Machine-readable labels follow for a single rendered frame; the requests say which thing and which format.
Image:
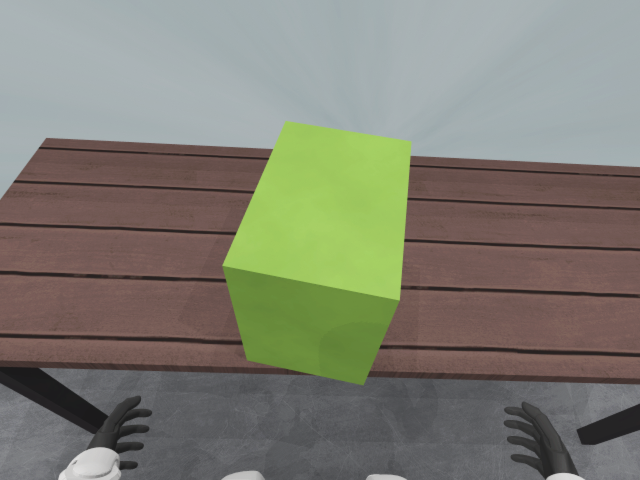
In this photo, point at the right robot hand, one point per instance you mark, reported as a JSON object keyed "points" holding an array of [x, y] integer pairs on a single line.
{"points": [[553, 456]]}

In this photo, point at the left robot hand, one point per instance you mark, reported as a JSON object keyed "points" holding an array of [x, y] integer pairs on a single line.
{"points": [[112, 430]]}

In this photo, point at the carton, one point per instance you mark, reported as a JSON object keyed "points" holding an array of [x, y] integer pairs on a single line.
{"points": [[314, 271]]}

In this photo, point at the table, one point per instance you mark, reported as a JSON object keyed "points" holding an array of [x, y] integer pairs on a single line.
{"points": [[111, 258]]}

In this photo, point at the robot left forearm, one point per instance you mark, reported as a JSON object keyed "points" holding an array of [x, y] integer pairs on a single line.
{"points": [[93, 464]]}

